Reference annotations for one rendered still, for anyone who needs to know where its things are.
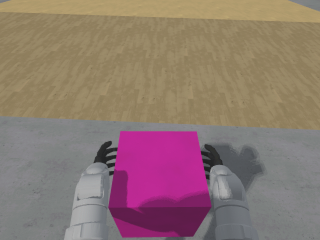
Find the left robot hand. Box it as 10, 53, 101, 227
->
93, 141, 118, 176

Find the carton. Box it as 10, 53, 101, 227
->
108, 131, 212, 238

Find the right robot forearm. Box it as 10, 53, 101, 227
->
209, 165, 259, 240

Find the left robot forearm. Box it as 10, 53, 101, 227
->
64, 162, 110, 240

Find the right robot hand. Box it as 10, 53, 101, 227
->
201, 144, 223, 180

